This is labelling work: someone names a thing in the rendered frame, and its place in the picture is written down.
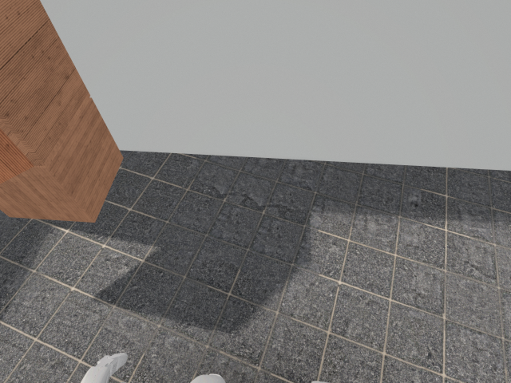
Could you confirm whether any cupboard door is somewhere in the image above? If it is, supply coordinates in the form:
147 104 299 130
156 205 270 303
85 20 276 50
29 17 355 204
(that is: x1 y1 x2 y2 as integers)
0 129 34 184

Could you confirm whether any left robot hand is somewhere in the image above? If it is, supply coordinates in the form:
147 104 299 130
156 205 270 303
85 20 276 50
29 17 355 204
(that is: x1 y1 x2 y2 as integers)
81 353 128 383

